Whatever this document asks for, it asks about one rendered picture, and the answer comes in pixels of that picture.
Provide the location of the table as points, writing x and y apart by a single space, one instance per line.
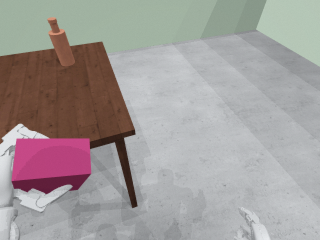
80 101

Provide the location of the robot left forearm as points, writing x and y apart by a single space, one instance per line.
9 230

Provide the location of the left robot hand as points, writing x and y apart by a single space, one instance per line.
34 200

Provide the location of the sponge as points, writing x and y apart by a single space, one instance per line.
46 164

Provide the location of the right robot hand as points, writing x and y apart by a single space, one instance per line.
257 230

